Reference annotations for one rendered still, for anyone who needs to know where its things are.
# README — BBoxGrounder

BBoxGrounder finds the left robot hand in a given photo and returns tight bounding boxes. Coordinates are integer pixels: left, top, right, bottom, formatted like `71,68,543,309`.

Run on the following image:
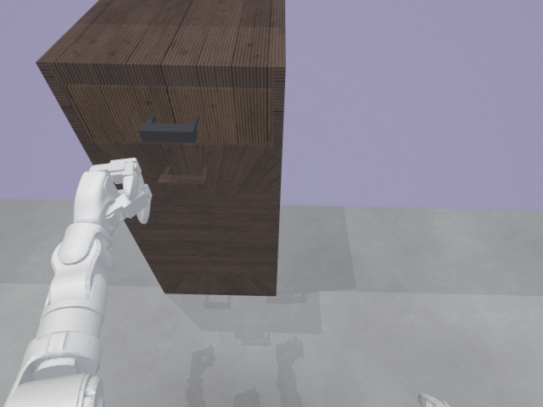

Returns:
73,158,153,236

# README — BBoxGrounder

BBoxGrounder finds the left robot upper arm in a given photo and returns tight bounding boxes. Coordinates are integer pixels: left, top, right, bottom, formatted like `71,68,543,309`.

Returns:
8,372,105,407

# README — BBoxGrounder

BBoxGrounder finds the handle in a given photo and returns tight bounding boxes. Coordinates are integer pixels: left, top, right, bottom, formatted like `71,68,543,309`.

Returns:
158,175,208,192
138,115,199,142

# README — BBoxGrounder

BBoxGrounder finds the robot left forearm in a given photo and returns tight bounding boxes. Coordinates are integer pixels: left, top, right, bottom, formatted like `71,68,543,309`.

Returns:
3,222,114,407

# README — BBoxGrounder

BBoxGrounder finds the drawer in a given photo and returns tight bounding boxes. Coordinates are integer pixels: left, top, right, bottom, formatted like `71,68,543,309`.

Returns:
63,84,273,145

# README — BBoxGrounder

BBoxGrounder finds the cabinet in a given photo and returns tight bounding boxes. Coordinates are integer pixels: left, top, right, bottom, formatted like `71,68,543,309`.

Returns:
36,0,286,296

